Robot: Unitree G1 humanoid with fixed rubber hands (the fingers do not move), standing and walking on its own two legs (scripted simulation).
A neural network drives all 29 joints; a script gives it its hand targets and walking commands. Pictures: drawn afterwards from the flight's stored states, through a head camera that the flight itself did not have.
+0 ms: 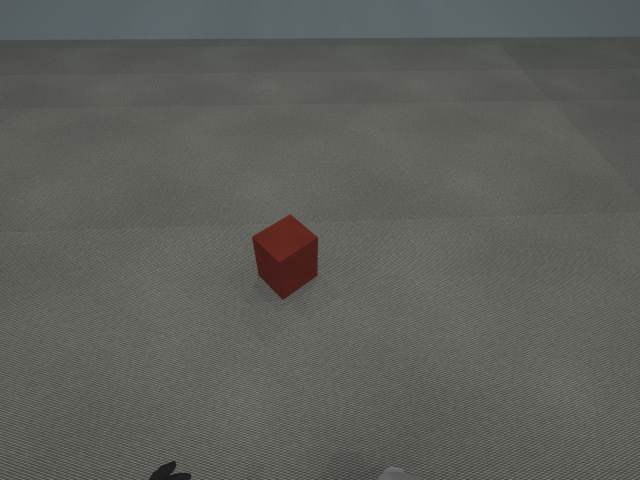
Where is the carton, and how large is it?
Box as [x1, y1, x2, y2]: [252, 214, 317, 299]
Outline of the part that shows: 290,214 252,236 258,274 282,299 316,275 317,265 317,237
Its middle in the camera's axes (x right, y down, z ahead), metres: -0.13 +0.06 +1.47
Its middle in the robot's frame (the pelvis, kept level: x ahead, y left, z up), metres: +1.01 +0.05 -0.66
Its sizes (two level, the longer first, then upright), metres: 0.176 0.158 0.228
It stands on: the floor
